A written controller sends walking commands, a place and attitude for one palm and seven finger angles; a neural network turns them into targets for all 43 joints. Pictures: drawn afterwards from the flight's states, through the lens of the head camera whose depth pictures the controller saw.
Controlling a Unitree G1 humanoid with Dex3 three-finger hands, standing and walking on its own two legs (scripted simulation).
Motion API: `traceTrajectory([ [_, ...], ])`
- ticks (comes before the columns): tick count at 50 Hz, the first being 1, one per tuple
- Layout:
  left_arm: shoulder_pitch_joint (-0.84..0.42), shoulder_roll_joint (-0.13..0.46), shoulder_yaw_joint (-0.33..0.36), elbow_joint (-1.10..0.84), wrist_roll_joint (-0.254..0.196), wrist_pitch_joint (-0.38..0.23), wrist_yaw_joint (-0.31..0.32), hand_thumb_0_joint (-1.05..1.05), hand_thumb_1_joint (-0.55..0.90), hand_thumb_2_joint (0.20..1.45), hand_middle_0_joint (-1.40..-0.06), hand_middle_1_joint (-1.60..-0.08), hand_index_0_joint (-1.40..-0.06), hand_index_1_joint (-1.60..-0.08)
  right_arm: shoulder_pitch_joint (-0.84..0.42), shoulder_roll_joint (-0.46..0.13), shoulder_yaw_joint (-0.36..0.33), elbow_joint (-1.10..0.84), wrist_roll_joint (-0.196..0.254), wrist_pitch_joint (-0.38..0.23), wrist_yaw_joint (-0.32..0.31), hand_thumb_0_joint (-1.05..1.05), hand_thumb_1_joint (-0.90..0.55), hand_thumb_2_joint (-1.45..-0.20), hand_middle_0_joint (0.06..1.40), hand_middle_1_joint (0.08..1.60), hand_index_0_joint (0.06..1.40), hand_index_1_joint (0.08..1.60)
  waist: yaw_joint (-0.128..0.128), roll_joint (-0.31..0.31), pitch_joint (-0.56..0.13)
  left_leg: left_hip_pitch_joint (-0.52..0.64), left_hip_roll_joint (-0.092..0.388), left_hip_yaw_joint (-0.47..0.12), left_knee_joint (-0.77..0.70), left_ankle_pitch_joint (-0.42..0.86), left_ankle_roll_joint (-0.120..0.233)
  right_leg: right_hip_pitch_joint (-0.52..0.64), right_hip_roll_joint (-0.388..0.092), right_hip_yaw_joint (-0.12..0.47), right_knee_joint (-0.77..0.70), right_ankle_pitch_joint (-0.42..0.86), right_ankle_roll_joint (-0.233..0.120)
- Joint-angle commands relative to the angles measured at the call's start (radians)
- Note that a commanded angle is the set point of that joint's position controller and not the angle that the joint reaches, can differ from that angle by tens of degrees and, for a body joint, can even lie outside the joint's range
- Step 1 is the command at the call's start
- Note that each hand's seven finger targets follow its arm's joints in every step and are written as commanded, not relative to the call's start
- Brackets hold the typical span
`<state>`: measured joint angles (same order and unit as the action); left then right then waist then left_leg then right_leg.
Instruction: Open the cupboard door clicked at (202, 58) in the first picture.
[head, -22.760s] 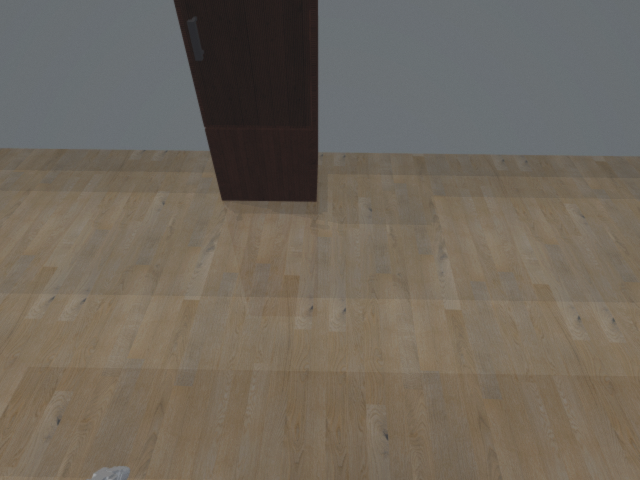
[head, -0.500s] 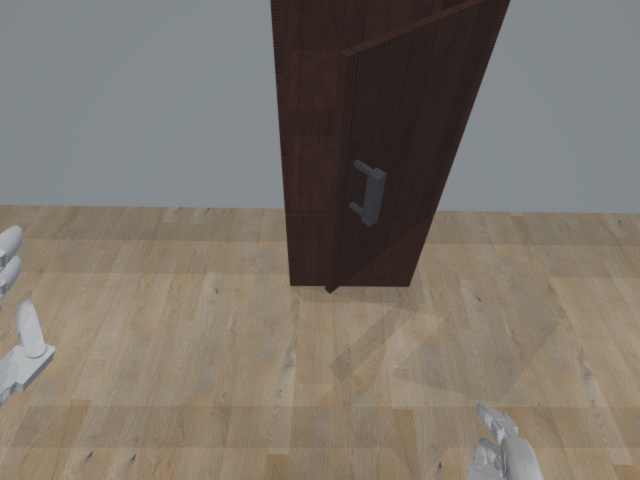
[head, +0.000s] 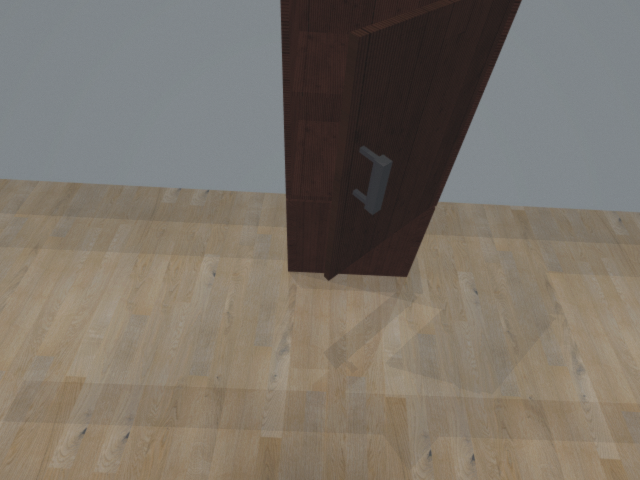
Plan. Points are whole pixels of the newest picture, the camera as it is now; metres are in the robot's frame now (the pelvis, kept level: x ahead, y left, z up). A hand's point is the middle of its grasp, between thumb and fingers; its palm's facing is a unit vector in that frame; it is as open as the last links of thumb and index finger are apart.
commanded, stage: let the arm hang, fingers relaxed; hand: left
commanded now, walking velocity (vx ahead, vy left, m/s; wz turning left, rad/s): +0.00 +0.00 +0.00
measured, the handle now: (369, 180) +0.61 -0.05 -0.01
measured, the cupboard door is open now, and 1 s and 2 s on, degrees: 42 42 42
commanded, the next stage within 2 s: look to check the result in 0.70 s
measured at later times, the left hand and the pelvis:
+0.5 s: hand out of the picture +0.01 +0.16 -0.17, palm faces +0.03 -0.98 -0.18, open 7.3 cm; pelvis +0.01 +0.00 +0.00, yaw +0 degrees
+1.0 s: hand out of the picture +0.01 +0.15 -0.17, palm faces +0.05 -0.98 -0.18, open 7.4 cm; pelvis +0.03 -0.01 +0.00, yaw +0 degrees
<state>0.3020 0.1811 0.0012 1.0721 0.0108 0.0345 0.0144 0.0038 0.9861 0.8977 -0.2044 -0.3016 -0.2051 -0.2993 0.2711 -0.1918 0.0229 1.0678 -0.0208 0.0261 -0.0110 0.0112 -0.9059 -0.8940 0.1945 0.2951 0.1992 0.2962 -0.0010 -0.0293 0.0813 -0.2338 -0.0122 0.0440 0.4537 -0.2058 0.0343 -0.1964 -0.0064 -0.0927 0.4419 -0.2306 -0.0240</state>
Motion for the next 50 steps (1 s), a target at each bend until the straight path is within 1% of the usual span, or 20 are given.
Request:
traceTrajectory([
  [1, 0.024, 0.104, 0.022, 0.009, -0.005, -0.043, 0.01, 0.0, 0.9, 0.9, -0.2, -0.3, -0.2, -0.3, 0.036, -0.079, -0.023, -0.005, 0.002, -0.022, -0.019, 0.0, -0.9, -0.9, 0.2, 0.3, 0.2, 0.3, -0.006, 0.113, -0.062, 0.006, 0.101, -0.123, -0.118, 0.014, 0.004, 0.032, -0.107, 0.13, -0.113, 0.015, -0.034],
  [3, 0.035, 0.088, 0.019, 0.033, -0.006, -0.041, 0.013, 0.0, 0.9, 0.9, -0.2, -0.3, -0.2, -0.3, 0.064, -0.069, -0.023, 0.012, 0.003, -0.02, -0.023, 0.0, -0.9, -0.9, 0.2, 0.3, 0.2, 0.3, -0.007, 0.063, -0.037, 0.003, 0.105, -0.124, -0.12, 0.011, 0.006, 0.02, -0.105, 0.12, -0.117, -0.002, -0.033],
  [4, 0.042, 0.08, 0.016, 0.043, -0.006, -0.041, 0.014, 0.0, 0.9, 0.9, -0.2, -0.3, -0.2, -0.3, 0.075, -0.062, -0.024, 0.02, 0.002, -0.018, -0.024, 0.0, -0.9, -0.9, 0.2, 0.3, 0.2, 0.3, -0.006, 0.054, -0.019, 0.002, 0.103, -0.123, -0.122, 0.005, 0.007, 0.007, -0.105, 0.119, -0.12, -0.009, -0.032],
  [11, 0.076, 0.05, 0.019, 0.071, -0.005, -0.04, 0.022, 0.0, 0.9, 0.9, -0.2, -0.3, -0.2, -0.3, 0.125, -0.026, -0.024, 0.053, 0.001, -0.018, -0.027, 0.0, -0.9, -0.9, 0.2, 0.3, 0.2, 0.3, -0.007, 0.004, 0.008, -0.005, 0.096, -0.113, -0.124, -0.023, 0.009, -0.018, -0.103, 0.119, -0.117, -0.051, -0.033],
  [17, 0.079, 0.038, 0.024, 0.066, -0.003, -0.041, 0.027, 0.0, 0.9, 0.9, -0.2, -0.3, -0.2, -0.3, 0.133, -0.004, -0.025, 0.062, 0.0, -0.02, -0.026, 0.0, -0.9, -0.9, 0.2, 0.3, 0.2, 0.3, -0.003, 0.019, 0.037, -0.021, 0.094, -0.11, -0.125, -0.026, 0.009, -0.034, -0.099, 0.114, -0.111, -0.057, -0.031],
  [19, 0.075, 0.032, 0.025, 0.064, -0.003, -0.041, 0.026, 0.0, 0.9, 0.9, -0.2, -0.3, -0.2, -0.3, 0.13, 0.005, -0.026, 0.063, -0.002, -0.023, -0.026, 0.0, -0.9, -0.9, 0.2, 0.3, 0.2, 0.3, -0.004, 0.017, 0.041, -0.024, 0.093, -0.109, -0.128, -0.019, 0.009, -0.032, -0.102, 0.116, -0.108, -0.044, -0.031],
  [21, 0.07, 0.029, 0.026, 0.059, -0.003, -0.044, 0.027, 0.0, 0.9, 0.9, -0.2, -0.3, -0.2, -0.3, 0.127, 0.007, -0.026, 0.063, -0.003, -0.026, -0.027, 0.0, -0.9, -0.9, 0.2, 0.3, 0.2, 0.3, -0.005, 0.027, 0.028, -0.012, 0.092, -0.107, -0.126, 0.007, 0.008, -0.024, -0.101, 0.121, -0.104, -0.017, -0.031],
  [26, 0.059, 0.028, 0.028, 0.06, -0.004, -0.045, 0.026, 0.0, 0.9, 0.9, -0.2, -0.3, -0.2, -0.3, 0.114, 0.01, -0.024, 0.066, -0.003, -0.029, -0.029, 0.0, -0.9, -0.9, 0.2, 0.3, 0.2, 0.3, -0.002, 0.054, 0.037, -0.015, 0.094, -0.109, -0.13, 0.034, 0.005, -0.01, -0.101, 0.118, -0.103, 0.011, -0.029],
  [27, 0.066, 0.029, 0.03, 0.058, -0.004, -0.046, 0.026, 0.0, 0.9, 0.9, -0.2, -0.3, -0.2, -0.3, 0.113, 0.009, -0.024, 0.062, 0.0, -0.029, -0.03, 0.0, -0.9, -0.9, 0.2, 0.3, 0.2, 0.3, 0.003, 0.045, 0.037, -0.012, 0.094, -0.106, -0.123, 0.04, 0.007, -0.007, -0.102, 0.114, -0.107, 0.013, -0.028],
  [29, 0.053, 0.035, 0.028, 0.058, -0.004, -0.046, 0.025, 0.0, 0.9, 0.9, -0.2, -0.3, -0.2, -0.3, 0.115, 0.007, -0.024, 0.065, -0.002, -0.029, -0.029, 0.0, -0.9, -0.9, 0.2, 0.3, 0.2, 0.3, -0.003, 0.029, 0.042, -0.009, 0.093, -0.103, -0.126, 0.037, 0.004, -0.01, -0.106, 0.12, -0.113, 0.004, -0.029],
  [31, 0.054, 0.033, 0.028, 0.057, -0.005, -0.048, 0.024, 0.0, 0.9, 0.9, -0.2, -0.3, -0.2, -0.3, 0.112, 0.001, -0.024, 0.062, -0.002, -0.031, -0.03, 0.0, -0.9, -0.9, 0.2, 0.3, 0.2, 0.3, -0.005, 0.055, 0.02, 0.01, 0.094, -0.103, -0.124, 0.062, 0.004, 0.0, -0.106, 0.121, -0.113, 0.027, -0.029],
  [32, 0.055, 0.037, 0.029, 0.057, -0.004, -0.049, 0.024, 0.0, 0.9, 0.9, -0.2, -0.3, -0.2, -0.3, 0.109, 0.0, -0.024, 0.062, 0.0, -0.031, -0.03, 0.0, -0.9, -0.9, 0.2, 0.3, 0.2, 0.3, 0.0, 0.04, 0.013, 0.013, 0.097, -0.102, -0.118, 0.073, 0.005, 0.011, -0.106, 0.115, -0.114, 0.035, -0.028],
  [33, 0.051, 0.035, 0.028, 0.057, -0.005, -0.049, 0.024, 0.0, 0.9, 0.9, -0.2, -0.3, -0.2, -0.3, 0.104, -0.002, -0.024, 0.063, -0.001, -0.032, -0.03, 0.0, -0.9, -0.9, 0.2, 0.3, 0.2, 0.3, -0.003, 0.037, 0.014, 0.018, 0.096, -0.104, -0.118, 0.086, 0.003, 0.012, -0.106, 0.119, -0.113, 0.047, -0.028],
  [34, 0.05, 0.037, 0.028, 0.057, -0.005, -0.05, 0.024, 0.0, 0.9, 0.9, -0.2, -0.3, -0.2, -0.3, 0.107, -0.003, -0.024, 0.064, -0.001, -0.033, -0.031, 0.0, -0.9, -0.9, 0.2, 0.3, 0.2, 0.3, -0.003, 0.051, 0.004, 0.021, 0.097, -0.103, -0.119, 0.094, 0.003, 0.02, -0.109, 0.119, -0.114, 0.055, -0.028],
  [36, 0.049, 0.039, 0.027, 0.06, -0.006, -0.051, 0.024, 0.0, 0.9, 0.9, -0.2, -0.3, -0.2, -0.3, 0.1, -0.01, -0.022, 0.067, 0.0, -0.033, -0.032, 0.0, -0.9, -0.9, 0.2, 0.3, 0.2, 0.3, -0.004, 0.049, -0.003, 0.033, 0.099, -0.103, -0.118, 0.11, 0.002, 0.027, -0.109, 0.117, -0.115, 0.069, -0.028],
  [38, 0.048, 0.04, 0.027, 0.063, -0.006, -0.051, 0.024, 0.0, 0.9, 0.9, -0.2, -0.3, -0.2, -0.3, 0.095, -0.008, -0.022, 0.067, 0.001, -0.032, -0.032, 0.0, -0.9, -0.9, 0.2, 0.3, 0.2, 0.3, -0.003, 0.028, 0.011, 0.03, 0.098, -0.102, -0.118, 0.11, 0.002, 0.025, -0.111, 0.115, -0.121, 0.067, -0.028],
  [43, 0.049, 0.038, 0.025, 0.066, -0.006, -0.051, 0.024, 0.0, 0.9, 0.9, -0.2, -0.3, -0.2, -0.3, 0.089, -0.012, -0.021, 0.068, 0.0, -0.031, -0.032, 0.0, -0.9, -0.9, 0.2, 0.3, 0.2, 0.3, -0.004, 0.045, 0.014, 0.042, 0.098, -0.102, -0.119, 0.116, 0.001, 0.026, -0.11, 0.113, -0.126, 0.071, -0.027],
  [46, 0.05, 0.04, 0.026, 0.066, -0.007, -0.053, 0.024, 0.0, 0.9, 0.9, -0.2, -0.3, -0.2, -0.3, 0.086, -0.017, -0.022, 0.069, 0.001, -0.033, -0.034, 0.0, -0.9, -0.9, 0.2, 0.3, 0.2, 0.3, -0.004, 0.037, -0.011, 0.06, 0.101, -0.101, -0.117, 0.143, 0.001, 0.043, -0.111, 0.112, -0.123, 0.106, -0.026],
  [49, 0.048, 0.037, 0.026, 0.068, -0.006, -0.053, 0.024, 0.0, 0.9, 0.9, -0.2, -0.3, -0.2, -0.3, 0.082, -0.016, -0.022, 0.069, 0.001, -0.034, -0.035, 0.0, -0.9, -0.9, 0.2, 0.3, 0.2, 0.3, -0.004, 0.048, -0.003, 0.058, 0.101, -0.105, -0.12, 0.155, 0.002, 0.044, -0.11, 0.113, -0.122, 0.116, -0.026],
  [50, 0.048, 0.04, 0.026, 0.067, -0.007, -0.053, 0.024, 0.0, 0.9, 0.9, -0.2, -0.3, -0.2, -0.3, 0.081, -0.017, -0.021, 0.071, 0.001, -0.034, -0.035, 0.0, -0.9, -0.9, 0.2, 0.3, 0.2, 0.3, -0.004, 0.038, 0.004, 0.057, 0.103, -0.103, -0.121, 0.151, 0.001, 0.043, -0.111, 0.11, -0.125, 0.115, -0.025],
])
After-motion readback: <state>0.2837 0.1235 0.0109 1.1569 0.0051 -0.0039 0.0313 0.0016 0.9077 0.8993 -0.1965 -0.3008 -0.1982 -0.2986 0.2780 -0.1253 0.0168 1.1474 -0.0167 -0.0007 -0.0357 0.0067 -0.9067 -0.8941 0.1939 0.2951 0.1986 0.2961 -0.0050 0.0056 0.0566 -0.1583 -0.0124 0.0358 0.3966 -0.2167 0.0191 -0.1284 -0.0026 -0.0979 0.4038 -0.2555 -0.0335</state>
